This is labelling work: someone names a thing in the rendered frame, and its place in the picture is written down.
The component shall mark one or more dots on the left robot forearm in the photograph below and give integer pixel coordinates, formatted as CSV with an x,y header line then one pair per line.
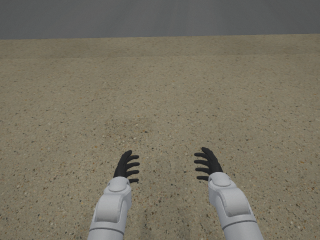
x,y
110,214

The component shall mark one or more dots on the robot right hand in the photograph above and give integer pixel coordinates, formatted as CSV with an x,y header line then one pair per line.
x,y
212,163

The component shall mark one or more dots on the robot left hand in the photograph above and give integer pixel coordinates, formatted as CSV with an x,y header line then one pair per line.
x,y
122,166

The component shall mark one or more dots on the right robot forearm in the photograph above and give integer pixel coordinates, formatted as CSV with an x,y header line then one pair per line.
x,y
236,217

